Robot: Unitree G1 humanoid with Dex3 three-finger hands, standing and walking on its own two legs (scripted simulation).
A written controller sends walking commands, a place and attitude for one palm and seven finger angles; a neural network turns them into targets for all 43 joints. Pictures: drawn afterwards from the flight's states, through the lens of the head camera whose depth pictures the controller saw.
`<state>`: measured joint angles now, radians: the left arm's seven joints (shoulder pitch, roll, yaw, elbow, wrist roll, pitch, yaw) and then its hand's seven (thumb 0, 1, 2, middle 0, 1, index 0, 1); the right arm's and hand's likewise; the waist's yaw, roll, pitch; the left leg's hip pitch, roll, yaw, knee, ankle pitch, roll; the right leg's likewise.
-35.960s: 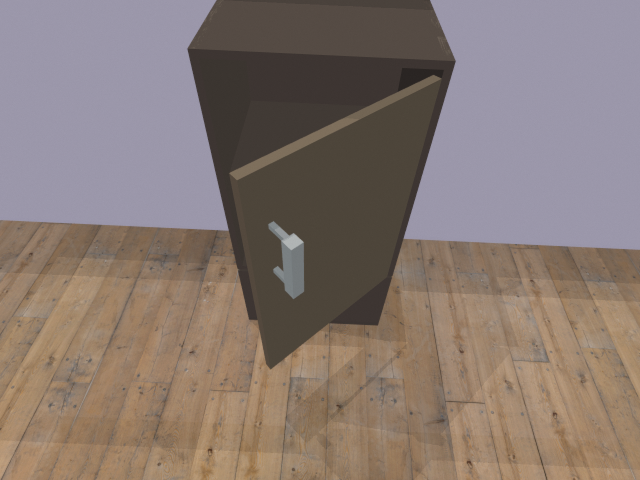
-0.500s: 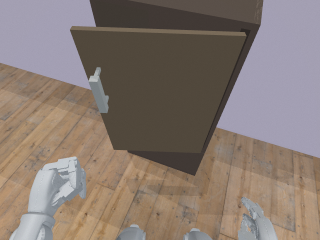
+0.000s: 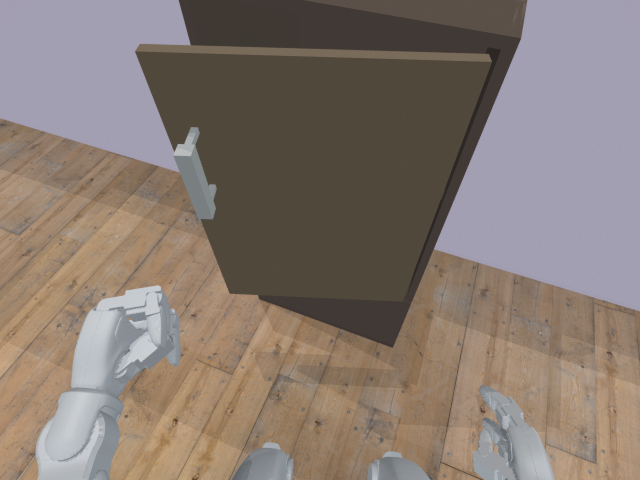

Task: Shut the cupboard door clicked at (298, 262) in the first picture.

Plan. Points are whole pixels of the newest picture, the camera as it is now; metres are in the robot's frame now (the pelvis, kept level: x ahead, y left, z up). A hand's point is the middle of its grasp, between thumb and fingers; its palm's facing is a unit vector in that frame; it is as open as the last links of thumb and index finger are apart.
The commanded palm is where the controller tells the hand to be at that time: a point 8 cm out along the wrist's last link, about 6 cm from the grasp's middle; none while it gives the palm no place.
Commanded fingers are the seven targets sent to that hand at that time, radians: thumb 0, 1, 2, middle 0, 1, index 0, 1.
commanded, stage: bring the fist close to the handle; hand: left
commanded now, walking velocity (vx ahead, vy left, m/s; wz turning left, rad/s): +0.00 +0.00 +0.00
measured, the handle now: (200, 174) +0.51 +0.22 +0.07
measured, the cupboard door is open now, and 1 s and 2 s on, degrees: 19 19 10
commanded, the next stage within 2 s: push the door shut along its arc in 1.20 s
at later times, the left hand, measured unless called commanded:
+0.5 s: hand (193, 267) +0.35 +0.18 +0.07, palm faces +0.00 -1.00 -0.03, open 3.1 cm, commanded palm +0.33 +0.23 +0.07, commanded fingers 0.00 0.90 0.90 -1.30 -1.50 -1.30 -1.50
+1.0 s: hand (215, 223) +0.42 +0.17 +0.07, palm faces +0.01 -1.00 -0.02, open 3.1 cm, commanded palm +0.39 +0.23 +0.07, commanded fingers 0.00 0.90 0.90 -1.30 -1.50 -1.30 -1.50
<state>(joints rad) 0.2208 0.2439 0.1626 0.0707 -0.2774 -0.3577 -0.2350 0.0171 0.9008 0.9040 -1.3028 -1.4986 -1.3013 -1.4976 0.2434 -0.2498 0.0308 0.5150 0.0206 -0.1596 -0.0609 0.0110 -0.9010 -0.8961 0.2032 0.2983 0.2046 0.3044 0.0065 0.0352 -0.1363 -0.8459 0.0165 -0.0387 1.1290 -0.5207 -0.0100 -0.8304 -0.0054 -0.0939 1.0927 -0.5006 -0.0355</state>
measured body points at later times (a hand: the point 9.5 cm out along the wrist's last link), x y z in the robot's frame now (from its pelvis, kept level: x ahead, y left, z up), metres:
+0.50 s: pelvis +0.00 +0.01 +0.01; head +0.07 +0.00 +0.45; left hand +0.34 +0.24 +0.07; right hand +0.14 -0.25 -0.09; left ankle +0.02 +0.12 -0.66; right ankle +0.02 -0.10 -0.66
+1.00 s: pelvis +0.00 +0.01 +0.01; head +0.08 +0.01 +0.45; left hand +0.41 +0.23 +0.07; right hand +0.07 -0.25 -0.11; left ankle +0.02 +0.12 -0.66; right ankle +0.02 -0.10 -0.66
